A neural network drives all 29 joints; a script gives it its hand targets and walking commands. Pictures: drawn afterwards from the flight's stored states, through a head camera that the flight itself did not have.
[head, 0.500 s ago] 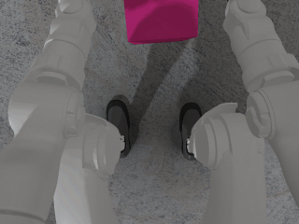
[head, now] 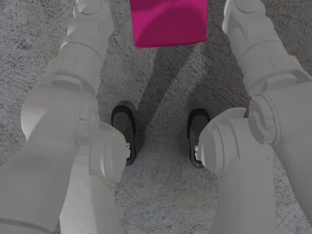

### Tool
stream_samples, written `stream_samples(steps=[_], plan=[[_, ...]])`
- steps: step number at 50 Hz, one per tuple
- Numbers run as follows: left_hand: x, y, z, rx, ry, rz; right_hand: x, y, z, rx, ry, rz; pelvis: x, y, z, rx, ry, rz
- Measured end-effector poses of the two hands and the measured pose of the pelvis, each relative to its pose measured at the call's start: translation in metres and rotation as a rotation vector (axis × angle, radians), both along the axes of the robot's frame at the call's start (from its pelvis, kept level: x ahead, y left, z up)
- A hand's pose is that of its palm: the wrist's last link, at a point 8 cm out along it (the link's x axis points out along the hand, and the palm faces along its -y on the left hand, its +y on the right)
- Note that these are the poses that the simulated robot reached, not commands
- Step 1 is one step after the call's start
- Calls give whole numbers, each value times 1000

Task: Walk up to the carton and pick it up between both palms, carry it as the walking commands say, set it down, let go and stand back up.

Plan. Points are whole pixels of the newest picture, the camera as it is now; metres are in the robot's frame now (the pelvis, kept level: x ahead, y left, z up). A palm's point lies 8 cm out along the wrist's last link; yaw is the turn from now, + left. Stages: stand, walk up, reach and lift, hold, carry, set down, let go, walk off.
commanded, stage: reach and lift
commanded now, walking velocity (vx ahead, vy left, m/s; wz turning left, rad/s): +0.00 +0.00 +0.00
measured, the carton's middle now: (165, 4) +0.53 -0.01 -0.28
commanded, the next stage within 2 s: none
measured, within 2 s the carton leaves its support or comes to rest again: leaves its support in 0.48 s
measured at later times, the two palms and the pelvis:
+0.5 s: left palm out of the picture +0.55 +0.11 -0.18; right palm out of the picture +0.54 -0.14 -0.19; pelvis +0.01 +0.00 -0.02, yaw -1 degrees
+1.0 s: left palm out of the picture +0.55 +0.11 -0.15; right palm out of the picture +0.53 -0.13 -0.17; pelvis +0.01 +0.01 -0.01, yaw -2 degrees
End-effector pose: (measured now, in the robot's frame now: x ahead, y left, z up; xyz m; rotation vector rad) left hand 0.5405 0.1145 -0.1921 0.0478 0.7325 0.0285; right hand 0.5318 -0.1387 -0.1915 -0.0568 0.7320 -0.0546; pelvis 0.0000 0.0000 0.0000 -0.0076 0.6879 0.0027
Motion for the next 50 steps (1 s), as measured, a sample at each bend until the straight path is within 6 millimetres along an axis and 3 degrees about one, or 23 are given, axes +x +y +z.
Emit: stream_samples(steps=[10,25,41,50], plan=[[1,-6,1,3,9,3,1,5,1,-3,5,-11,1,2,1,0,-22,-10],[14,-6,9,-5,67,-43,10,1,5,5,70,37,12,3,-15,1,-40,-19],[9,-1,23,-2,68,-34,0,7,9,22,92,24,15,11,-11,0,-36,-39],[12,-3,38,-5,17,-2,3,9,23,18,49,0,11,11,-9,-3,-46,-35]])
